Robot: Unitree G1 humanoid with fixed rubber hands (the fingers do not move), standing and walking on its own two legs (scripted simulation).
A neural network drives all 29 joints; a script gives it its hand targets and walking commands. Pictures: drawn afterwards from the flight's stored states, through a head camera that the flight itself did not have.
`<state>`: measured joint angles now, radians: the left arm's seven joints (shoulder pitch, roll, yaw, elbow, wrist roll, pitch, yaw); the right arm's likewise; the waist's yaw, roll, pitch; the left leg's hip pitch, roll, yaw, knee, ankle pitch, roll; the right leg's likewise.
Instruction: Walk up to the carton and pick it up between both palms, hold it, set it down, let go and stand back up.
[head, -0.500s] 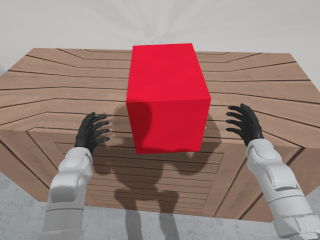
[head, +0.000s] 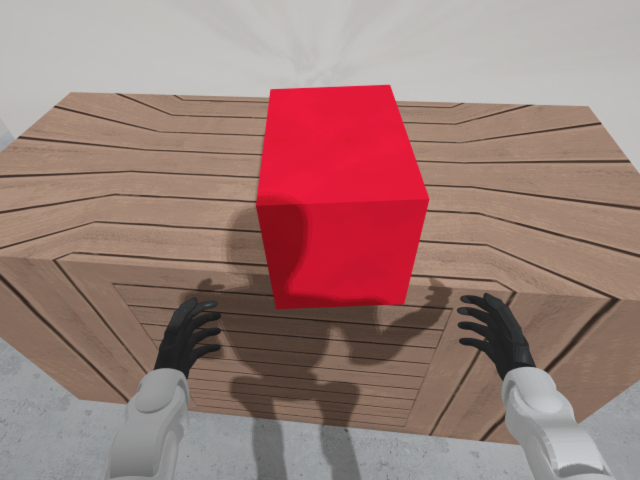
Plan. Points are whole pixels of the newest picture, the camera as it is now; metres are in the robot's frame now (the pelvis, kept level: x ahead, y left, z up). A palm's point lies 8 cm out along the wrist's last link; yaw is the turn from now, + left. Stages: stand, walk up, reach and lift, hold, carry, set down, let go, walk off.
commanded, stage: let go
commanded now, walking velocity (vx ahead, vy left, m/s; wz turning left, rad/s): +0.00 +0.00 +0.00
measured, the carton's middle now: (335, 193) +0.53 +0.00 +0.07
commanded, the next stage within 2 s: stand in 0.70 s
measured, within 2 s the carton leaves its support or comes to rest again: neither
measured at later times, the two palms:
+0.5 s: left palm (155, 458) +0.18 +0.25 -0.09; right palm (519, 451) +0.19 -0.23 -0.09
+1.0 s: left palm out of the picture +0.09 +0.25 -0.12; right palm out of the picture +0.07 -0.27 -0.13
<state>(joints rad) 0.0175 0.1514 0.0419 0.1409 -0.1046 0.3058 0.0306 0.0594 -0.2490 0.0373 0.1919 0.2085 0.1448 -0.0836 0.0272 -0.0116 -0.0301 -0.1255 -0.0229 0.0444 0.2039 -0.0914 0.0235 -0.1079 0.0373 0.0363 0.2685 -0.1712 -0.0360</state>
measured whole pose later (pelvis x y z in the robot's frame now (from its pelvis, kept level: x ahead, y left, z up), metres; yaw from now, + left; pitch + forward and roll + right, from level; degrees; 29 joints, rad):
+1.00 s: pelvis +0.03 +0.00 -0.02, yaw +1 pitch +4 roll +0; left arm 0.41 0.25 0.03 0.67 0.04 -0.07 0.01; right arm 0.37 -0.27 -0.05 0.86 -0.07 -0.04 0.03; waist -0.01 0.00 -0.08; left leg -0.28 -0.01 0.02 0.51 -0.29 0.02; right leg -0.21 0.05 0.01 0.48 -0.33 -0.04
